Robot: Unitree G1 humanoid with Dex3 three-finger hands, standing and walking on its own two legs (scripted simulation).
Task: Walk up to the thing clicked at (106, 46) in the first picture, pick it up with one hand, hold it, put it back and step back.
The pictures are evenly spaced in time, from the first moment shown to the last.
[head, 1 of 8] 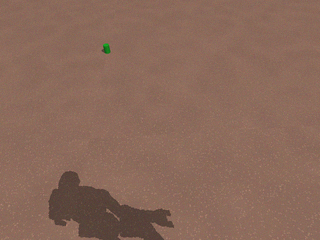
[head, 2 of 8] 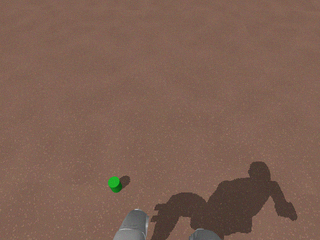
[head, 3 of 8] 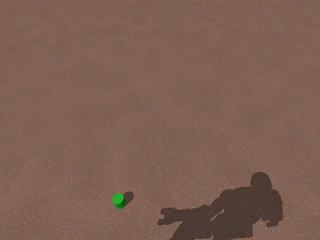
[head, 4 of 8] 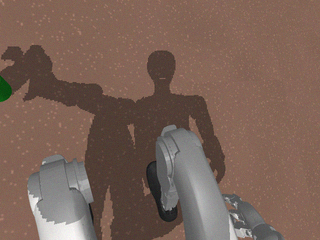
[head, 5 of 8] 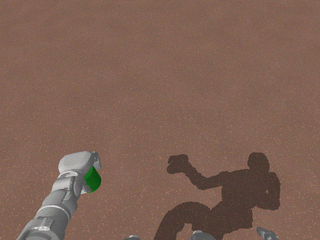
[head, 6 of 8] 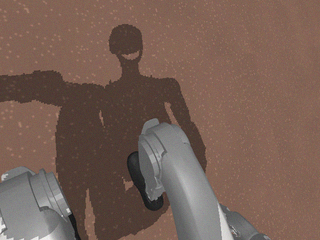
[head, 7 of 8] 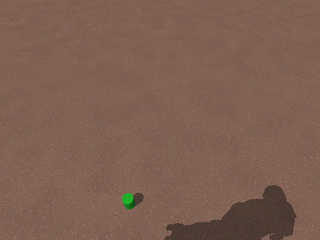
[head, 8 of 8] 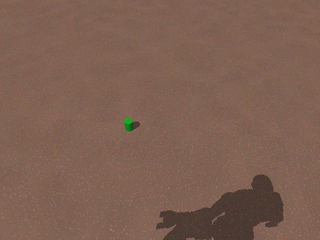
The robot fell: no
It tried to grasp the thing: yes
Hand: left
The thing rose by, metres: 0.65
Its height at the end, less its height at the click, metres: +0.00
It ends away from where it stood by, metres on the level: 0.03
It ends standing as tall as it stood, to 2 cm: yes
